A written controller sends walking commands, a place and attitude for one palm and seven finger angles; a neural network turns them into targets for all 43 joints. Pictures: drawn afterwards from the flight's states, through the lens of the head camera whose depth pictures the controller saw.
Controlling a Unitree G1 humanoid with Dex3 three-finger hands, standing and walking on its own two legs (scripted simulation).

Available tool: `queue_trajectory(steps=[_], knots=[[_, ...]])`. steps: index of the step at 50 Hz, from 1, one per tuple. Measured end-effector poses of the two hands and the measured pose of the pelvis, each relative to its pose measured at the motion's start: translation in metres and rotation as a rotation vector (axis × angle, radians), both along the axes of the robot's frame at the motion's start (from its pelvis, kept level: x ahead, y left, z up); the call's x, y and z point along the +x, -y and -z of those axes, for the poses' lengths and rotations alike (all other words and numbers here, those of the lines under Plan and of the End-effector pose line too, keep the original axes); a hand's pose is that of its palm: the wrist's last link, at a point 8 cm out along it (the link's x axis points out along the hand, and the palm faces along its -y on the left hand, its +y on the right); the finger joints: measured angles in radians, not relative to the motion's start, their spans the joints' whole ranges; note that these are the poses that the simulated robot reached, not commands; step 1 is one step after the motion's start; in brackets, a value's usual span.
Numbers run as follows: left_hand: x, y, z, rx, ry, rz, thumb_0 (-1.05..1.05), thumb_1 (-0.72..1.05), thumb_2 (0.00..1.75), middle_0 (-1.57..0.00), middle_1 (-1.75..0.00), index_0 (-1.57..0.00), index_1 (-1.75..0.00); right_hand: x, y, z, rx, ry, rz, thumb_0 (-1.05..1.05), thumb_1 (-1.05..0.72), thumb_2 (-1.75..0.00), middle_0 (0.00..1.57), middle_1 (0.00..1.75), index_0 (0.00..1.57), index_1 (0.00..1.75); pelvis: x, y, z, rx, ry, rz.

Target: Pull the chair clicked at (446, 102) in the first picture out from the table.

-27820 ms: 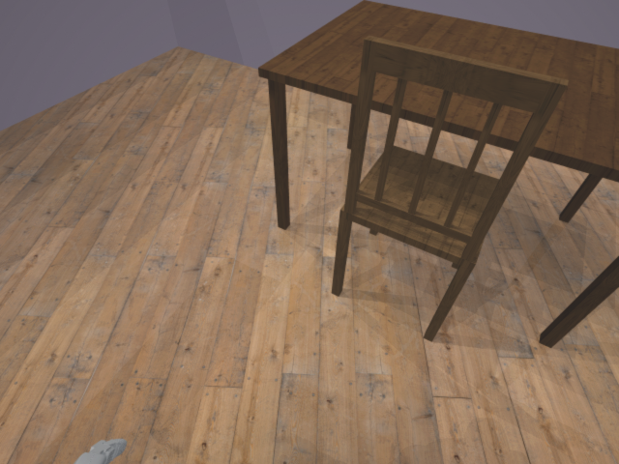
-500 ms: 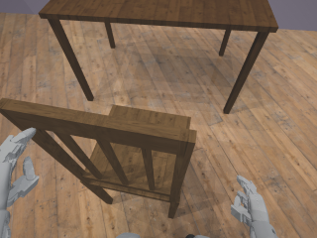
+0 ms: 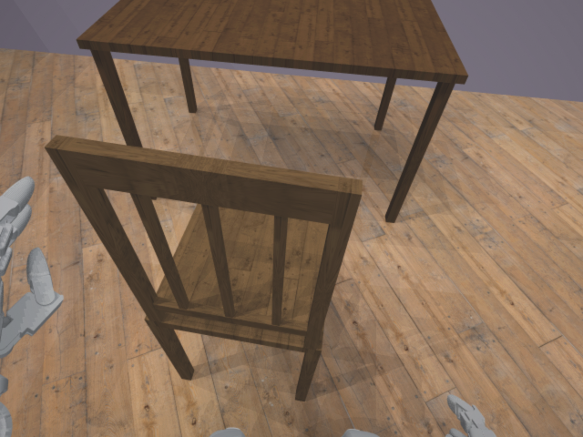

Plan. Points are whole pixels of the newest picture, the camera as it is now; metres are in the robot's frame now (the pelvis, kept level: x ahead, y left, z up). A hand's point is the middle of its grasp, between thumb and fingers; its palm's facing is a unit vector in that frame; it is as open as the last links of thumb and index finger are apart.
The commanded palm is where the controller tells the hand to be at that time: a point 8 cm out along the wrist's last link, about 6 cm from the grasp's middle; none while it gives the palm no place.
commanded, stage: step back with the hand held close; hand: left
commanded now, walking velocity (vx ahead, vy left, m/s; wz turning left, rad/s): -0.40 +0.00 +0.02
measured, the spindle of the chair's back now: (221, 268) +0.38 +0.13 -0.05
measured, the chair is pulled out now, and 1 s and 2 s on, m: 0.58 0.58 0.58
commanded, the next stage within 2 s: stop stepping back and stand still in 0.28 s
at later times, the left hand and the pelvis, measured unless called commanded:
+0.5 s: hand out of the picture +0.11 +0.23 +0.19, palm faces +0.32 -0.82 -0.48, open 7.4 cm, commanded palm +0.04 +0.29 +0.19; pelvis -0.11 +0.00 +0.00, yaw -3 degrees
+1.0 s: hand out of the picture +0.03 +0.24 +0.20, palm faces +0.32 -0.78 -0.54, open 7.4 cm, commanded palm -0.02 +0.30 +0.19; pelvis -0.18 +0.00 +0.01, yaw -3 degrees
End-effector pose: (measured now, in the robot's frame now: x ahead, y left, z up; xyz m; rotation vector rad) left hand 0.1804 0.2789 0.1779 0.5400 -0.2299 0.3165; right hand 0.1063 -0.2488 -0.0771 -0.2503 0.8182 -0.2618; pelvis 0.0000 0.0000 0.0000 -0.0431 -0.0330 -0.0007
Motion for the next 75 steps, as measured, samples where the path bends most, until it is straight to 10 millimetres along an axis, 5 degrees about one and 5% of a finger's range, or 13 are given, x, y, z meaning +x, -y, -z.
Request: queue_trajectory(steps=[7, 14, 19, 26, 31, 40, 44, 48, 54, 60, 65, 70, 75], knots=[[-0.059, -0.022, -0.052, 0.25, 0.143, -0.082, 0.01, 0.89, 0.9, -0.22, -0.3, -0.21, -0.3, 0.004, -0.011, 0.016, 0.043, -0.01, -0.091, 0.01, -0.91, -0.9, 0.2, 0.3, 0.2, 0.3, -0.022, 0.005, 0.004, -0.032, -0.044, -0.048], [-0.078, -0.043, -0.013, 0.062, 0.043, -0.15, 0.0, 0.89, 0.9, -0.21, -0.3, -0.21, -0.3, 0.02, -0.023, 0.007, 0.04, 0.089, -0.111, 0.01, -0.91, -0.9, 0.2, 0.3, 0.2, 0.3, -0.04, -0.012, 0.003, 0.015, -0.033, -0.001], [-0.073, -0.03, 0.003, -0.02, 0.06, -0.054, 0.01, 0.89, 0.9, -0.21, -0.3, -0.2, -0.3, 0.017, -0.038, -0.02, 0.016, 0.188, -0.161, 0.01, -0.91, -0.9, 0.2, 0.3, 0.2, 0.3, -0.076, -0.009, 0.0, 0.039, -0.009, 0.031], [-0.117, 0.009, -0.031, 0.115, 0.121, 0.129, 0.01, 0.89, 0.9, -0.22, -0.3, -0.21, -0.3, -0.034, -0.031, -0.029, 0.073, 0.241, -0.14, 0.01, -0.91, -0.9, 0.2, 0.3, 0.2, 0.3, -0.117, 0.005, 0.004, 0.007, -0.018, 0.054], [-0.156, 0.001, -0.043, 0.175, 0.086, 0.069, 0.01, 0.89, 0.9, -0.22, -0.3, -0.21, -0.3, -0.096, -0.011, -0.005, 0.082, 0.096, -0.072, 0.01, -0.91, -0.9, 0.2, 0.3, 0.2, 0.3, -0.139, 0.008, 0.001, 0.011, 0.005, 0.047], [-0.159, -0.033, 0.009, -0.088, 0.069, -0.092, 0.01, 0.89, 0.9, -0.21, -0.3, -0.21, -0.3, -0.19, 0.016, 0.001, -0.037, -0.035, 0.058, 0.01, -0.91, -0.9, 0.2, 0.3, 0.2, 0.3, -0.16, -0.007, -0.001, 0.044, -0.024, 0.06], [-0.161, -0.012, 0.006, -0.089, 0.053, 0.008, 0.01, 0.89, 0.9, -0.21, -0.3, -0.2, -0.3, -0.202, 0.008, -0.012, -0.025, 0.015, 0.078, 0.01, -0.91, -0.9, 0.2, 0.3, 0.2, 0.3, -0.17, -0.008, -0.007, 0.056, -0.006, 0.067], [-0.175, 0.003, -0.029, 0.079, 0.11, 0.118, 0.01, 0.89, 0.9, -0.22, -0.3, -0.21, -0.3, -0.196, -0.003, -0.009, 0.026, 0.051, 0.05, 0.01, -0.91, -0.9, 0.2, 0.3, 0.2, 0.3, -0.175, -0.005, -0.007, 0.036, -0.026, 0.047], [-0.191, -0.02, -0.048, 0.168, 0.111, 0.041, 0.01, 0.89, 0.9, -0.22, -0.3, -0.21, -0.3, -0.181, -0.013, 0.0, 0.077, 0.041, 0.031, 0.01, -0.91, -0.9, 0.2, 0.3, 0.2, 0.3, -0.176, -0.007, -0.008, 0.018, -0.036, 0.063], [-0.184, -0.041, 0.002, -0.003, -0.041, -0.11, 0.0, 0.89, 0.9, -0.21, -0.3, -0.2, -0.3, -0.163, -0.017, 0.0, 0.09, 0.069, 0.006, 0.01, -0.91, -0.9, 0.2, 0.3, 0.2, 0.3, -0.17, -0.011, -0.011, 0.039, -0.034, 0.061], [-0.181, -0.016, 0.158, -0.277, -0.623, -0.122, 0.0, 0.91, 0.9, -0.2, -0.29, -0.19, -0.3, -0.158, -0.02, 0.022, 0.123, -0.051, -0.074, 0.01, -0.91, -0.9, 0.2, 0.3, 0.2, 0.3, -0.176, -0.013, -0.004, 0.046, -0.048, 0.032], [-0.252, 0.058, 0.285, -0.502, -1.171, -0.039, 0.01, 0.91, 0.9, -0.2, -0.29, -0.19, -0.3, -0.187, -0.027, 0.024, 0.113, -0.162, -0.063, 0.01, -0.91, -0.9, 0.2, 0.3, 0.2, 0.3, -0.182, -0.011, -0.003, 0.053, -0.017, 0.032], [-0.286, 0.066, 0.307, -0.597, -1.241, -0.094, -0.08, 1.02, 0.9, -0.21, -0.3, -0.2, -0.3, -0.233, -0.028, 0.026, 0.091, -0.325, -0.048, 0.01, -0.91, -0.9, 0.2, 0.3, 0.2, 0.3, -0.19, -0.006, -0.007, 0.034, -0.008, 0.023]])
